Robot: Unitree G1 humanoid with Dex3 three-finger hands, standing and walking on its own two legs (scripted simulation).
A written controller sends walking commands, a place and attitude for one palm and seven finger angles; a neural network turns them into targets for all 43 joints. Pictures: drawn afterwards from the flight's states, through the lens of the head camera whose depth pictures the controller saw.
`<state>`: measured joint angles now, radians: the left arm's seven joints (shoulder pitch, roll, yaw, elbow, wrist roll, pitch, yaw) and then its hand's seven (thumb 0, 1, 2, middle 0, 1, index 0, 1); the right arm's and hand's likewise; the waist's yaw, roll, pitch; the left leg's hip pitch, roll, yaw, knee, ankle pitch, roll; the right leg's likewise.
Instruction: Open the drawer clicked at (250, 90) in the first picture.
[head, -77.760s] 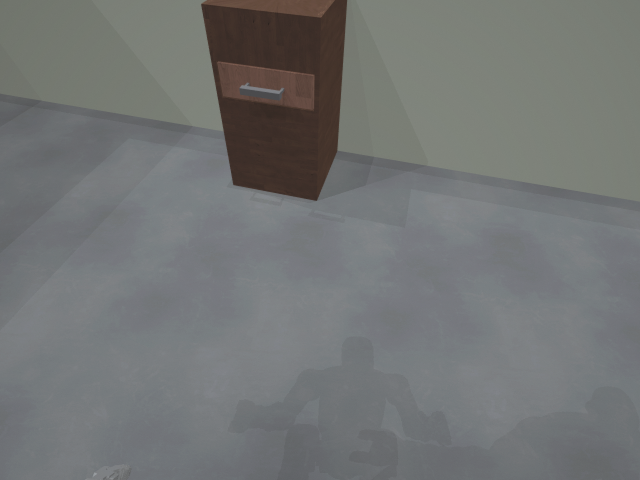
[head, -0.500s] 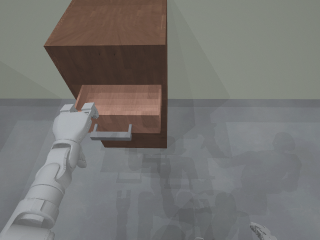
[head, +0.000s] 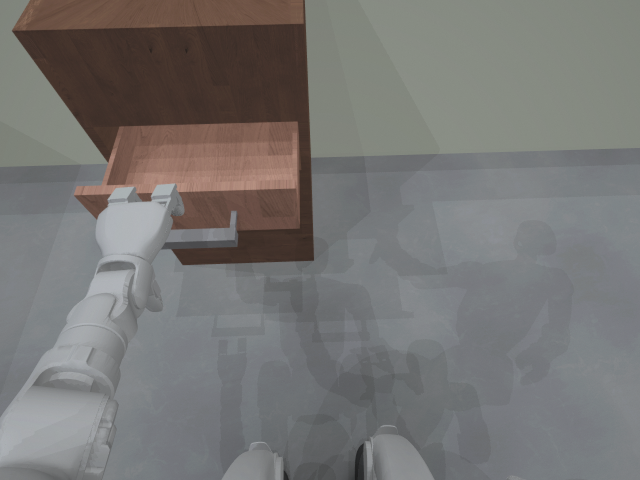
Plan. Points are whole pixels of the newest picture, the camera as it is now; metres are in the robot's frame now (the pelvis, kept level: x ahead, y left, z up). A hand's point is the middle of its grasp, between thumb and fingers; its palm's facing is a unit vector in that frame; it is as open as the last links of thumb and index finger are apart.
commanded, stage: move the hooked fingers above the handle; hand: left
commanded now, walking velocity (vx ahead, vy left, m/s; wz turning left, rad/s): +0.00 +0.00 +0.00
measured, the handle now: (194, 228) +0.54 +0.23 -0.17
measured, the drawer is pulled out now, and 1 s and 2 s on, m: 0.16 0.16 0.16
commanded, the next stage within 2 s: none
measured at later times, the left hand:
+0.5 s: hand (185, 235) +0.49 +0.22 -0.11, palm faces -0.07 -0.04 -1.00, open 13.8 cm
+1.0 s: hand (186, 231) +0.49 +0.22 -0.09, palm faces -0.07 -0.04 -1.00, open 13.8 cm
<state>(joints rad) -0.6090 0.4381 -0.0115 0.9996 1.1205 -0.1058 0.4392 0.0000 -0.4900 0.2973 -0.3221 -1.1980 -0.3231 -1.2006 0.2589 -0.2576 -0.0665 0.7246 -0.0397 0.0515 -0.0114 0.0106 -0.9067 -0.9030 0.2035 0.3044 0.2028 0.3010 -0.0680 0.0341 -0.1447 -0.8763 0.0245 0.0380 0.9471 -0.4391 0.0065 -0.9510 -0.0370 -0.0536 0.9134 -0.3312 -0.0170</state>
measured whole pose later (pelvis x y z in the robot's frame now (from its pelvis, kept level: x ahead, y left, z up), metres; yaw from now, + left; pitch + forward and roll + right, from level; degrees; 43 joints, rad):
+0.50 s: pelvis -0.01 +0.01 -0.06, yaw -1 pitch +31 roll -2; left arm -0.83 0.51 0.04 1.11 1.17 -0.14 0.47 0.00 -0.49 0.30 -0.32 -1.20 -0.33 -1.20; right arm 0.28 -0.25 -0.03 0.74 -0.08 0.04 0.01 0.01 -0.91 -0.90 0.21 0.30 0.20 0.30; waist -0.16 0.04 -0.19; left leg -1.27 0.04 0.02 1.29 -0.56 0.02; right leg -1.33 -0.04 -0.06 1.20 -0.42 -0.01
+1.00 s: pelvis -0.01 +0.00 -0.07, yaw +0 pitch +31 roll -2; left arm -0.85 0.52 0.00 1.10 1.15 -0.15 0.42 0.00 -0.49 0.30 -0.33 -1.20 -0.33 -1.20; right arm 0.25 -0.26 -0.02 0.71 -0.06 0.02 0.00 0.01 -0.91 -0.90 0.21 0.30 0.20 0.30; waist -0.15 0.04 -0.20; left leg -1.28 0.04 -0.01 1.30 -0.57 0.00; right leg -1.32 -0.04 -0.09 1.22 -0.43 -0.02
